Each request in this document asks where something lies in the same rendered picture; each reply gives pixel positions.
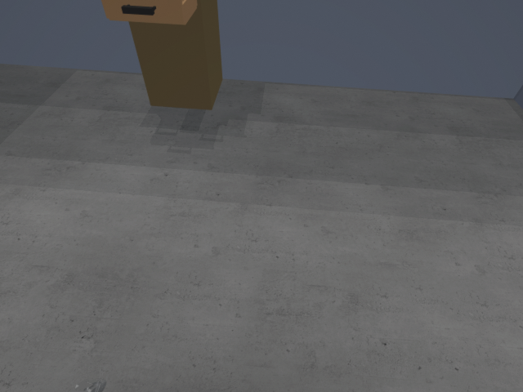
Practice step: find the handle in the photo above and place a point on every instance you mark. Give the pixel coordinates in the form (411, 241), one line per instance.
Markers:
(127, 9)

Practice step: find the cabinet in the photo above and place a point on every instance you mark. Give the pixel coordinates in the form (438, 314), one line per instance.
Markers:
(181, 64)

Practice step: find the drawer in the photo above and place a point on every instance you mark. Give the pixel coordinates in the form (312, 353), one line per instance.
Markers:
(172, 12)

